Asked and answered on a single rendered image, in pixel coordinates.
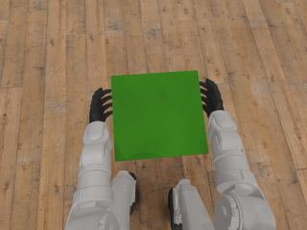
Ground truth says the left robot foot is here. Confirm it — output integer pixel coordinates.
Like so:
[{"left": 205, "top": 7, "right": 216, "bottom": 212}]
[{"left": 129, "top": 172, "right": 136, "bottom": 215}]

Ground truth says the left robot forearm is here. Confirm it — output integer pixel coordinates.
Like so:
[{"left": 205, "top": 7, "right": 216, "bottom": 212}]
[{"left": 64, "top": 121, "right": 114, "bottom": 230}]

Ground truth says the robot right hand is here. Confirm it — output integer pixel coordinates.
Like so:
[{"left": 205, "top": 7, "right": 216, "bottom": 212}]
[{"left": 199, "top": 79, "right": 224, "bottom": 118}]

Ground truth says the right robot thigh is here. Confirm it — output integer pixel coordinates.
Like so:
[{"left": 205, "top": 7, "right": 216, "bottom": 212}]
[{"left": 173, "top": 184, "right": 215, "bottom": 230}]

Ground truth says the robot left upper arm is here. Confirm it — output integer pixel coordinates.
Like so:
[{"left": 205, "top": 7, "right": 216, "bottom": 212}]
[{"left": 65, "top": 210, "right": 120, "bottom": 230}]

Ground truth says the carton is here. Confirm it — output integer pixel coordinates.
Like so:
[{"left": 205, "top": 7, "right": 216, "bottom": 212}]
[{"left": 110, "top": 70, "right": 209, "bottom": 162}]

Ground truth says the right robot forearm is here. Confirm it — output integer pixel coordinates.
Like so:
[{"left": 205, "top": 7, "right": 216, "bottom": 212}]
[{"left": 207, "top": 110, "right": 276, "bottom": 224}]

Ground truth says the robot right upper arm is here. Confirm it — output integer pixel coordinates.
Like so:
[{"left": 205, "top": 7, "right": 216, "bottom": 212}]
[{"left": 213, "top": 193, "right": 276, "bottom": 230}]

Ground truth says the robot left hand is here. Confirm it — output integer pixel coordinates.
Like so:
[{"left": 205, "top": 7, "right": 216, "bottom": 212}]
[{"left": 89, "top": 87, "right": 113, "bottom": 123}]

